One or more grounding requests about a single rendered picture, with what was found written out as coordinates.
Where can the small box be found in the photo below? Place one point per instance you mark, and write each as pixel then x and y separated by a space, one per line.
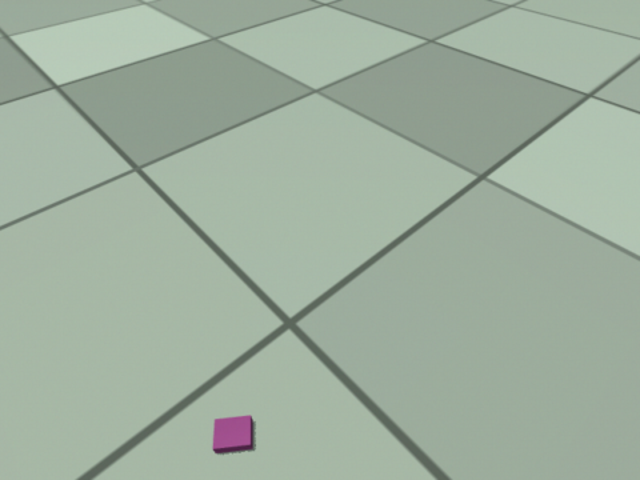
pixel 233 434

